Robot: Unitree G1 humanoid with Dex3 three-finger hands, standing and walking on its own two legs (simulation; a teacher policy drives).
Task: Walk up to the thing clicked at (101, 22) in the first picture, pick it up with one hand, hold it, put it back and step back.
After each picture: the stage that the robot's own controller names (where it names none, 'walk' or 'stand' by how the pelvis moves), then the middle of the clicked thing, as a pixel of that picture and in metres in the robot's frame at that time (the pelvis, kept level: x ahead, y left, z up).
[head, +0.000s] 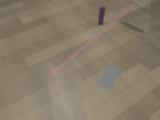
stand; (101, 16) +1.81 -0.27 -0.65
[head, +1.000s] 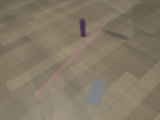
walk; (82, 28) +1.69 +0.11 -0.63
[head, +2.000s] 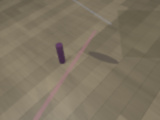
walk; (60, 53) +1.10 +0.30 -0.64
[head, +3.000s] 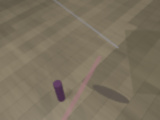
walk; (59, 91) +0.68 +0.24 -0.65
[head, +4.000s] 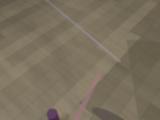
stand; (54, 119) +0.41 +0.21 -0.63
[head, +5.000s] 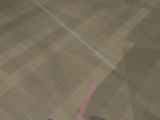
stand; out of the picture +0.37 +0.20 -0.66
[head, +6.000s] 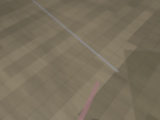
stand; out of the picture +0.37 +0.20 -0.66
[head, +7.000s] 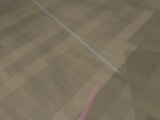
stand; out of the picture +0.36 +0.20 -0.66
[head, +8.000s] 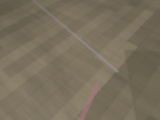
stand; out of the picture +0.35 +0.21 -0.66
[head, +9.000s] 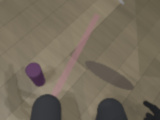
go down; (36, 76) +0.41 +0.22 -0.39
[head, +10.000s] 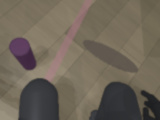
go down; (25, 56) +0.44 +0.24 -0.26
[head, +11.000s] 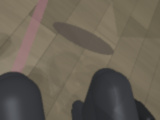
close in; out of the picture +0.41 +0.28 -0.17
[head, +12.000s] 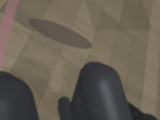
close; out of the picture +0.41 +0.29 -0.15
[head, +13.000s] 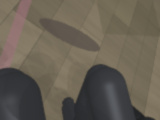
lift; out of the picture +0.36 +0.27 -0.15
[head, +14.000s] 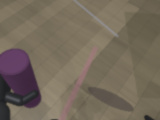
lift; (24, 84) +0.32 +0.18 +0.04
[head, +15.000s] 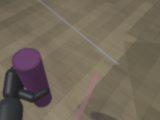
hold; (36, 82) +0.32 +0.15 +0.07
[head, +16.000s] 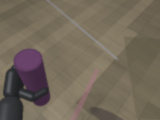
hold; (36, 82) +0.33 +0.16 +0.05
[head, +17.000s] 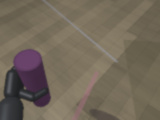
crouch; (36, 83) +0.33 +0.16 +0.05
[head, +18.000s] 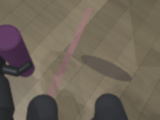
crouch; (18, 56) +0.41 +0.20 -0.05
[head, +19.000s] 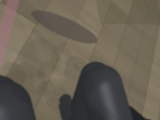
lower; out of the picture +0.41 +0.29 -0.17
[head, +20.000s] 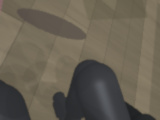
lower; out of the picture +0.43 +0.31 -0.16
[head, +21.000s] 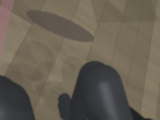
lower; out of the picture +0.41 +0.30 -0.16
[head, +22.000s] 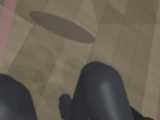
lower; out of the picture +0.41 +0.30 -0.16
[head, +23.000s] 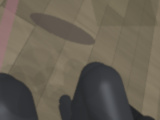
loosen; out of the picture +0.40 +0.30 -0.16
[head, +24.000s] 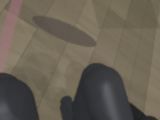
withdraw; out of the picture +0.40 +0.29 -0.16
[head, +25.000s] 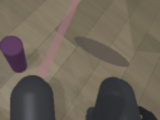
walk; (16, 57) +0.42 +0.26 -0.22
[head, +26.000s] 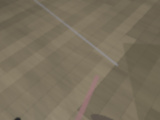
stand; out of the picture +0.36 +0.19 -0.58
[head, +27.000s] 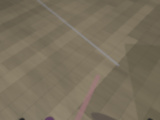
stand; out of the picture +0.39 +0.20 -0.60
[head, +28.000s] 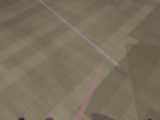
stand; out of the picture +0.37 +0.20 -0.60
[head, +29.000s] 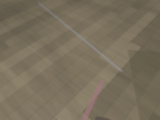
stand; out of the picture +0.39 +0.19 -0.65
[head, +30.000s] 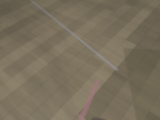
stand; out of the picture +0.36 +0.20 -0.66
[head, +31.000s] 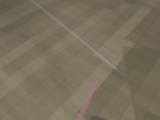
stand; out of the picture +0.36 +0.21 -0.66
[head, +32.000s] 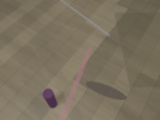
walk; (50, 99) +0.46 +0.22 -0.62
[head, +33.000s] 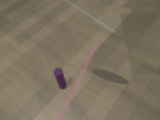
walk; (60, 79) +0.72 +0.25 -0.64
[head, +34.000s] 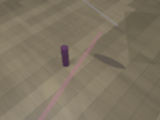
stand; (65, 56) +0.99 +0.20 -0.63
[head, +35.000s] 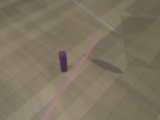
stand; (63, 62) +0.97 +0.19 -0.66
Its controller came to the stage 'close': yes
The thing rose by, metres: 0.69
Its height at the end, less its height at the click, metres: +0.00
